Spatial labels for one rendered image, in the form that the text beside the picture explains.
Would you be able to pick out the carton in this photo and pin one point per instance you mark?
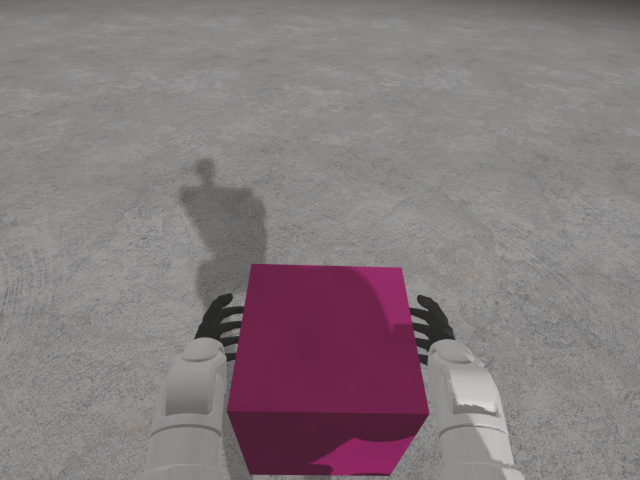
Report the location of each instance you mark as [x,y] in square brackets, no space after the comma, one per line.
[327,377]

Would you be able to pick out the robot right hand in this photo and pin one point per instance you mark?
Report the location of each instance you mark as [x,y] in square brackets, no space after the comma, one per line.
[439,328]

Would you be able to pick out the left robot forearm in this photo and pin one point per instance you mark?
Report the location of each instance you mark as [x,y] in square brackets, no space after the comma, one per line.
[187,422]

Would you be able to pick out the robot left hand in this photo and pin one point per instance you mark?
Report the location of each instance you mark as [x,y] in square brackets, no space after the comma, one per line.
[211,327]

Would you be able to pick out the right robot forearm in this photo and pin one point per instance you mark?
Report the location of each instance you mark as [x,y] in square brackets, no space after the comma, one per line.
[470,419]

